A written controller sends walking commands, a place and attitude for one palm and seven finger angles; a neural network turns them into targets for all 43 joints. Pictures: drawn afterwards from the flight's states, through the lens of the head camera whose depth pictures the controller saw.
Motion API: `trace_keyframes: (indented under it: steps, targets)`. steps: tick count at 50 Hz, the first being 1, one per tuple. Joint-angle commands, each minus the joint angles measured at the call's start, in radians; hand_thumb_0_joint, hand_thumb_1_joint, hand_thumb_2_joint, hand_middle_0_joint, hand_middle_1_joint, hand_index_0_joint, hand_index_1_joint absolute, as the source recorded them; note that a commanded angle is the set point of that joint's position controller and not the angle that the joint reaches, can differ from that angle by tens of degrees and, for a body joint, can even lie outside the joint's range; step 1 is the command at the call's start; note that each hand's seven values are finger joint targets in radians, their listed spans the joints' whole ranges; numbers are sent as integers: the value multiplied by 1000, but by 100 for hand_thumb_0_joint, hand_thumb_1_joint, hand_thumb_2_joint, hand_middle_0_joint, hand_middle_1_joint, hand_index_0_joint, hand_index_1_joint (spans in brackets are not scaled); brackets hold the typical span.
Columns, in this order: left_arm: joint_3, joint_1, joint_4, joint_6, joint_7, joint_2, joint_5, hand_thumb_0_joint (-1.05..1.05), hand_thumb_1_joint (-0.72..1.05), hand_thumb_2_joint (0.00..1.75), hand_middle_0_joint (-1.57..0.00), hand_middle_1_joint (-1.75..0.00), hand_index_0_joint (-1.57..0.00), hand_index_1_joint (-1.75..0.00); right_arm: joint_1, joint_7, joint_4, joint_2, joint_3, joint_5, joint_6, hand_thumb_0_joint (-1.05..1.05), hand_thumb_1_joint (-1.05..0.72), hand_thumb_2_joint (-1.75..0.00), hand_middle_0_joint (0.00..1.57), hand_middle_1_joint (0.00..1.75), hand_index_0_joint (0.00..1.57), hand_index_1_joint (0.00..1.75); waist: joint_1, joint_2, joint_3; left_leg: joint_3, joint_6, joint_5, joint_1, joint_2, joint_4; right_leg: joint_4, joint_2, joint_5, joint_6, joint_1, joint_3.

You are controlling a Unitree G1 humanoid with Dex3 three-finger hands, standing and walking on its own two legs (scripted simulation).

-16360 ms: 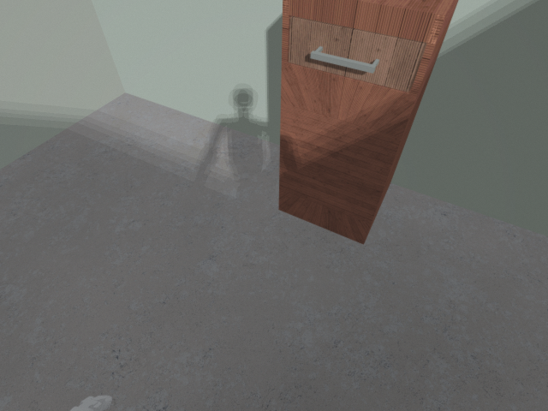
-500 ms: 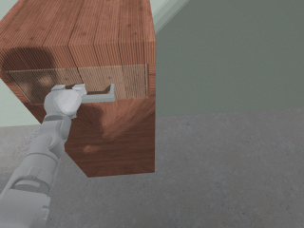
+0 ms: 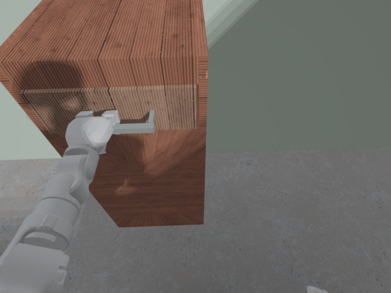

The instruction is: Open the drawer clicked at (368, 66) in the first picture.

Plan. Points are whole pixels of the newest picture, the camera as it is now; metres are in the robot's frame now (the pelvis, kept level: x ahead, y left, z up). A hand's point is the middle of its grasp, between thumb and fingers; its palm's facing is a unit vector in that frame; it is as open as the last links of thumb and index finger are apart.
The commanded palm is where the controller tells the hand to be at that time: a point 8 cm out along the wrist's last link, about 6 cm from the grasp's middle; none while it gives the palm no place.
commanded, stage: pull the drawer open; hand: left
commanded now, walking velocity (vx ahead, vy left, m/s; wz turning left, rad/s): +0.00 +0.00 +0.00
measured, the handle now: (114, 122) +0.47 +0.22 +0.07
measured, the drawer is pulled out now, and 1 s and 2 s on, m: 0.01 0.03 0.11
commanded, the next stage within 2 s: none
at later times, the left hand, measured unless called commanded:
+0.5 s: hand (100, 153) +0.40 +0.24 +0.05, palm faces -0.01 -0.06 -1.00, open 5.4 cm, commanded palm +0.34 +0.23 +0.10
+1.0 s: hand (97, 158) +0.38 +0.24 +0.05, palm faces -0.05 -0.04 -1.00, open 5.3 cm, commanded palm +0.35 +0.23 +0.10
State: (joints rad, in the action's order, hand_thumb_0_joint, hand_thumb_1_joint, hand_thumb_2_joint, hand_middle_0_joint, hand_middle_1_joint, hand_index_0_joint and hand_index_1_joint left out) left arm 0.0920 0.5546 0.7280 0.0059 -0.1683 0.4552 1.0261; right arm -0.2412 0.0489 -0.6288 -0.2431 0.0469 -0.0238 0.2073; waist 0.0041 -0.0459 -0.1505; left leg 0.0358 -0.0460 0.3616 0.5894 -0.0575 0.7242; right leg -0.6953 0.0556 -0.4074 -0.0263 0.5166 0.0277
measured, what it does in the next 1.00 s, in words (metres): stands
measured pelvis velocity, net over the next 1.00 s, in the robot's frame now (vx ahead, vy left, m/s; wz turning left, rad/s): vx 0.00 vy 0.00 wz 0.01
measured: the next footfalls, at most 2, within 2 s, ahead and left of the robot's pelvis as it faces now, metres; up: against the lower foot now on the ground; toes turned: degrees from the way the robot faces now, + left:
none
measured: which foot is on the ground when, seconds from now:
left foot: down 0.00-1.00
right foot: down 0.00-1.00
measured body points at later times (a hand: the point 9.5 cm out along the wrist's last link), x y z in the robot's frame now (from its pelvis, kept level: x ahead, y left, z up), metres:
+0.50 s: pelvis +0.01 +0.00 +0.00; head +0.05 -0.01 +0.45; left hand +0.39 +0.24 +0.10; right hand +0.08 -0.27 -0.12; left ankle -0.01 +0.09 -0.71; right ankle -0.05 -0.11 -0.71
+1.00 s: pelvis +0.00 +0.00 +0.00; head +0.04 -0.02 +0.45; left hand +0.38 +0.24 +0.10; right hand +0.15 -0.24 -0.12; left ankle -0.01 +0.09 -0.71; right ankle -0.05 -0.11 -0.71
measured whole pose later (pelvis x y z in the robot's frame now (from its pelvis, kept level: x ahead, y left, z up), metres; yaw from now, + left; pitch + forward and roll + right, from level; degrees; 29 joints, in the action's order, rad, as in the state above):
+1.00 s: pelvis +0.00 +0.00 +0.00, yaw +0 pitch +12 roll -1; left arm 0.11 0.44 0.57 -0.03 -0.14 0.43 1.02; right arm -0.19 0.05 -0.61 -0.23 0.02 -0.02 0.20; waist -0.03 -0.05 -0.14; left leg 0.04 -0.05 0.36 0.55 -0.06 0.72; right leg -0.69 0.05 -0.41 -0.03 0.48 0.02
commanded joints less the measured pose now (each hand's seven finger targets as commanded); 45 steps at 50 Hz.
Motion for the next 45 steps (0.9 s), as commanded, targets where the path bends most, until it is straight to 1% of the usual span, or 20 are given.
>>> trace_keyframes:
  steps: [1, 5, 7, 10, 13, 15, 18, 20, 21, 22, 27, 29, 30, 32, 33, 34, 35, 41, 43, 45]
  targets:
    - [-74, 387, -128, 30, -41, 194, 0, 0, 90, 90, -40, -135, -40, -135, -50, 13, 90, -140, 51, 2, -25, 0, -90, -90, 20, 30, 20, 30, 39, 20, -275, -20, -5, -432, -240, 21, -26, 59, 1, 401, -24, -38, -28]
    - [-85, 408, -136, 43, -55, 210, 4, 0, 90, 90, -40, -135, -40, -135, -60, 11, 89, -140, 55, 2, -26, 0, -90, -90, 20, 30, 20, 30, 36, 16, -307, -22, -6, -409, -237, 20, -22, 58, 2, 382, -22, -40, -23]
    - [-108, 346, -130, 41, -58, 222, -6, 0, 90, 90, -40, -135, -40, -135, -58, 11, 94, -145, 56, 4, -25, 0, -90, -90, 20, 30, 20, 30, 26, 39, -322, -23, -8, -410, -222, 19, -27, 60, 2, 401, -24, -78, -19]
    - [-78, 298, -167, 37, -61, 184, -14, 0, 90, 90, -40, -135, -40, -135, -47, 5, 104, -138, 55, -4, -25, 0, -90, -90, 20, 30, 20, 30, 19, 18, -322, -27, -8, -407, -233, 20, -35, 64, 4, 397, -21, -77, -20]
    - [-111, 235, -182, 26, -60, 217, -21, 0, 90, 90, -40, -135, -40, -135, -41, 4, 109, -143, 53, -8, -24, 0, -90, -90, 20, 30, 20, 30, 6, 41, -309, -30, -10, -403, -212, 21, -48, 70, 4, 407, -21, -109, -16]
    - [-98, 182, -236, 20, -59, 195, -26, 0, 90, 90, -40, -135, -40, -135, -31, 1, 120, -140, 55, -9, -27, 0, -90, -90, 20, 30, 20, 30, 0, 24, -320, -34, -10, -439, -228, 23, -49, 68, 3, 443, -21, -125, -15]
    - [-111, 66, -307, 5, -53, 190, -42, 0, 90, 90, -40, -135, -40, -135, -17, -7, 132, -142, 56, -10, -32, 0, -90, -90, 20, 30, 20, 30, -13, 33, -332, -30, -9, -494, -250, 28, -54, 66, 5, 475, -19, -153, -17]
    - [-127, 4, -340, -11, -49, 199, -48, 0, 90, 90, -40, -135, -40, -135, -1, -8, 138, -145, 54, -12, -35, 0, -90, -90, 20, 30, 20, 30, -17, 43, -294, -34, -9, -493, -238, 30, -61, 71, 5, 486, -17, -155, -16]
    - [-103, -34, -383, -20, -47, 166, -51, 0, 90, 90, -40, -135, -40, -135, 6, -11, 148, -143, 55, -11, -40, 0, -90, -90, 20, 30, 20, 30, -19, 13, -293, -32, -7, -514, -254, 33, -62, 69, 5, 477, -18, -151, -21]
    - [-113, -74, -419, -27, -46, 169, -54, 0, 90, 90, -40, -135, -40, -135, 15, -15, 149, -144, 58, -10, -42, 0, -90, -90, 20, 30, 20, 30, -24, 19, -302, -27, -6, -564, -277, 40, -60, 70, 4, 485, -20, -157, -21]
    - [-151, -355, -616, -66, -39, 167, -89, 0, 90, 90, -40, -135, -40, -135, 64, -34, 182, -142, 48, -6, -70, 0, -90, -90, 20, 30, 20, 30, -52, 28, -313, -17, -1, -693, -312, 51, -61, 59, -3, 580, -8, -215, -23]
    - [-124, -38, -548, -90, -49, 192, -60, 0, 90, 90, -40, -135, -40, -135, 41, -17, 133, -153, 46, -8, -63, 0, -90, -90, 20, 30, 20, 30, 24, 20, -211, -15, 2, -610, -301, 49, -53, 68, 5, 511, -4, -105, -34]
    - [-126, 59, -498, -97, -53, 211, -37, 0, 90, 90, -40, -135, -40, -135, 28, -9, 115, -153, 46, -6, -62, 0, -90, -90, 20, 30, 20, 30, 30, 29, -213, -12, 4, -562, -298, 46, -57, 69, 9, 461, -5, -79, -40]
    - [-150, 61, -475, -107, -54, 244, -16, 0, 90, 90, -40, -135, -40, -135, 20, 0, 109, -155, 49, -3, -60, 0, -90, -90, 20, 30, 20, 30, 6, 1, -252, -10, 10, -583, -319, 42, -56, 69, 10, 449, -19, -98, -36]
    - [-107, 83, -460, -111, -50, 199, -9, 0, 90, 90, -40, -135, -40, -135, 28, 1, 111, -142, 44, -6, -58, 0, -90, -90, 20, 30, 20, 30, 7, -26, -269, -8, 13, -602, -347, 39, -52, 64, 6, 448, -18, -83, -38]
    - [-81, 82, -444, -114, -43, 163, -19, 0, 90, 90, -40, -135, -40, -135, 20, 1, 106, -140, 48, -6, -57, 0, -90, -90, 20, 30, 20, 30, 14, -7, -261, -4, 14, -612, -358, 43, -48, 67, 8, 445, -19, -75, -45]
    - [-100, 93, -429, -114, -37, 188, -18, 0, 90, 90, -40, -135, -40, -135, 24, 3, 102, -142, 45, -5, -54, 0, -90, -90, 20, 30, 20, 30, 5, -2, -276, -6, 16, -613, -358, 41, -48, 66, 6, 449, -19, -83, -43]
    - [-62, 170, -356, -84, -3, 154, -20, 0, 90, 90, -40, -135, -40, -135, 38, 12, 110, -135, 34, 0, -35, 0, -90, -90, 20, 30, 20, 30, 12, 49, -254, -5, 10, -537, -320, 30, -46, 68, 1, 433, -22, -83, -41]
    - [-67, 204, -359, -62, 1, 163, -19, 0, 90, 90, -40, -135, -40, -135, 38, 12, 112, -133, 35, 3, -33, 0, -90, -90, 20, 30, 20, 30, 8, 33, -280, -10, 6, -545, -325, 26, -38, 65, -3, 456, -21, -89, -33]
    - [-67, 215, -326, -44, 1, 162, -15, 0, 90, 90, -40, -135, -40, -135, 40, 15, 113, -130, 33, 3, -31, 0, -90, -90, 20, 30, 20, 30, 11, 46, -261, -11, 6, -494, -300, 23, -37, 64, -2, 431, -21, -77, -34]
